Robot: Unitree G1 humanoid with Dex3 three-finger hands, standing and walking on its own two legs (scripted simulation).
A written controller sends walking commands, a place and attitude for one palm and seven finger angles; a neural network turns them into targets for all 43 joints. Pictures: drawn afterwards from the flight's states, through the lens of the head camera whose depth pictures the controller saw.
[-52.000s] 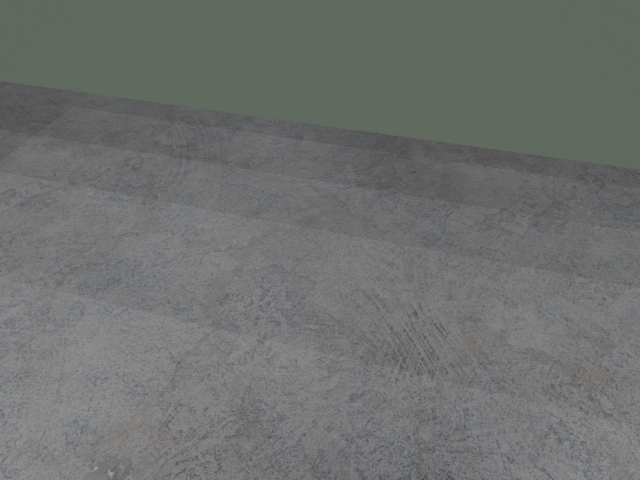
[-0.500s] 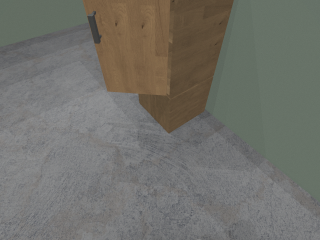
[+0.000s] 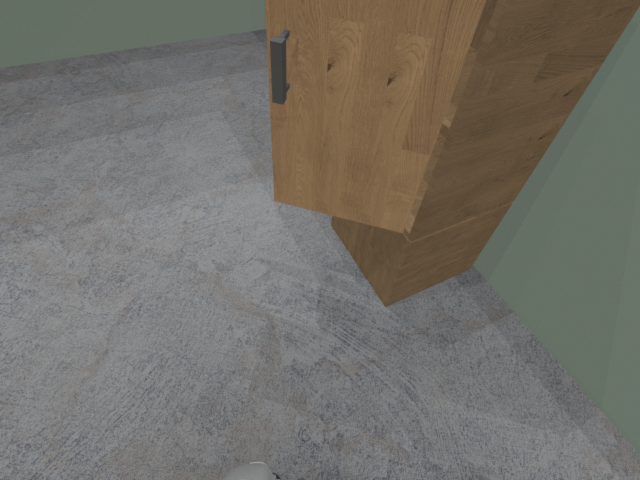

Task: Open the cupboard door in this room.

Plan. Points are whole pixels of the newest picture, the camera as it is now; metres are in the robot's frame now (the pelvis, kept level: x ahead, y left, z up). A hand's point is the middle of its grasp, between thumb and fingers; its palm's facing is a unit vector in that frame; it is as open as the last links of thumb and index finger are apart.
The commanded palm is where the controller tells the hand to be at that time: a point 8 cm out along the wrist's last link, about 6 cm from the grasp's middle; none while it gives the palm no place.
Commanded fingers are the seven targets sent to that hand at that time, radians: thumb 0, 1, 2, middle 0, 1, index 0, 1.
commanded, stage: take the last steps up to it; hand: left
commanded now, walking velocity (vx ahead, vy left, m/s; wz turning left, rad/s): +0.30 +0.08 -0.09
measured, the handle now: (282, 67) +0.82 +0.18 +0.08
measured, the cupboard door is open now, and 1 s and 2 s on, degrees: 47 47 47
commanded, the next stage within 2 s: come to a stop and stand still in 0.38 s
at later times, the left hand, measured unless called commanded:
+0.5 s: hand (220, 348) +0.31 +0.19 -0.14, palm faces -0.11 -0.98 -0.18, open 7.4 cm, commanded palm none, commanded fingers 0.00 0.90 0.90 -0.20 -0.30 -0.20 -0.30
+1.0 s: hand (167, 391) +0.24 +0.26 -0.16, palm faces +0.00 -0.98 -0.21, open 7.3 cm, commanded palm none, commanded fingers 0.00 0.90 0.90 -0.20 -0.30 -0.20 -0.30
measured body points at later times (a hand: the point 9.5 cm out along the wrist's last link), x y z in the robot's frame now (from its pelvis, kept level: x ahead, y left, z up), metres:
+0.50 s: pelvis +0.16 +0.04 +0.01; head +0.18 +0.03 +0.46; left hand +0.32 +0.25 -0.12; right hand +0.06 -0.17 -0.14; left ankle +0.08 +0.10 -0.72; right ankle +0.22 -0.07 -0.71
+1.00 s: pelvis +0.20 +0.07 +0.02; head +0.23 +0.09 +0.47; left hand +0.24 +0.31 -0.15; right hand +0.25 -0.17 -0.12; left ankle +0.23 +0.16 -0.72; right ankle +0.15 -0.06 -0.69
